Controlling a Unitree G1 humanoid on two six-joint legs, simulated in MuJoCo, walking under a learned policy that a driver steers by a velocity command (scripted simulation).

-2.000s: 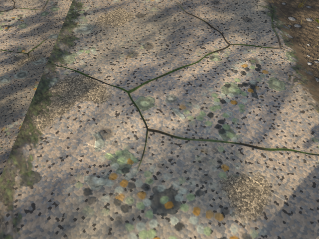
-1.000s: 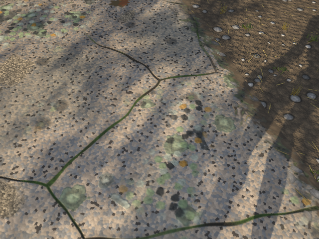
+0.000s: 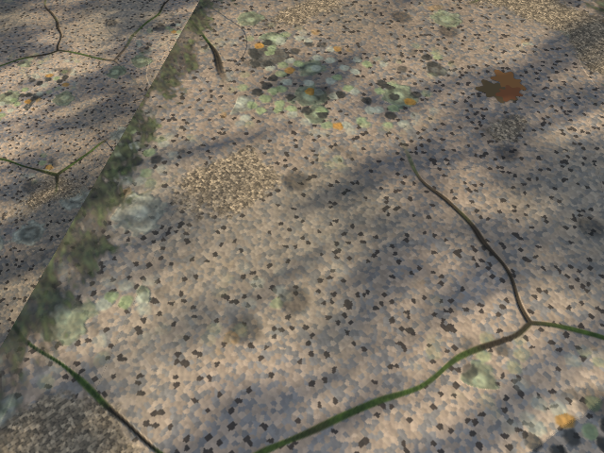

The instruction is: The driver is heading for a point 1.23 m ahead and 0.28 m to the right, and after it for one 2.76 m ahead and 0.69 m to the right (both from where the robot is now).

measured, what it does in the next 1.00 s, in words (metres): walks ahead, turning right: right foot, then left foot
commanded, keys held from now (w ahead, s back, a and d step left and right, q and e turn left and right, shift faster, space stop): w+e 0.50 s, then w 0.50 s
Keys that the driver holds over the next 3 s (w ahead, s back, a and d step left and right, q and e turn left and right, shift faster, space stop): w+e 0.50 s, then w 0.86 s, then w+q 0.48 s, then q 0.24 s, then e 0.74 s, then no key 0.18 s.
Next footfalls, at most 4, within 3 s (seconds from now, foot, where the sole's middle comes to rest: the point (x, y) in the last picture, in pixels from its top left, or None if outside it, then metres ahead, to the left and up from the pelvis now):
0.36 right None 0.35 -0.18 -0.78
0.86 left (329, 357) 0.69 -0.06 -0.78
1.40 right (452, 289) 0.89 -0.39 -0.78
1.94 left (378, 192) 1.23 -0.23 -0.78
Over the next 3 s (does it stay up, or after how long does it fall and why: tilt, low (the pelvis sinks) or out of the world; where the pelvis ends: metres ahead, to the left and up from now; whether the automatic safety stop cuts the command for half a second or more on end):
stays up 1.21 -0.30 0.00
